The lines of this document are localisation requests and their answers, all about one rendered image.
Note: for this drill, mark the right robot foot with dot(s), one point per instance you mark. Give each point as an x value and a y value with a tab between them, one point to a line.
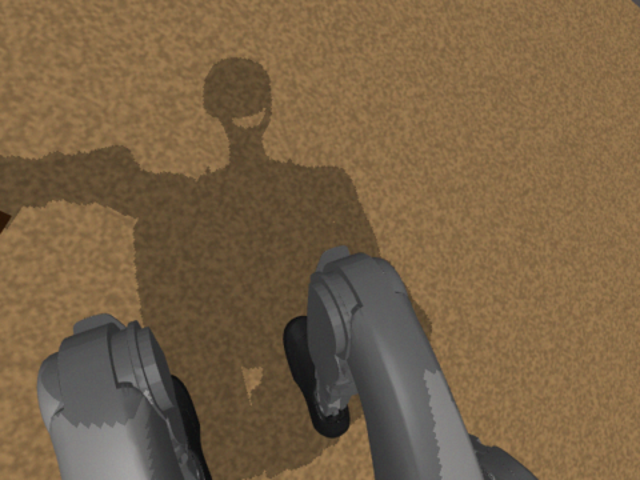
303	372

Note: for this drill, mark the left robot foot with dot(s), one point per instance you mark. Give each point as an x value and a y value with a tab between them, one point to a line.
191	426

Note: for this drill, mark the right robot hand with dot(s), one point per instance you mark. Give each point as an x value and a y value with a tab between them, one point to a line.
496	464

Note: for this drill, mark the cube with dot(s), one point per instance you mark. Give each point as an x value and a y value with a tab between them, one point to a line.
4	218

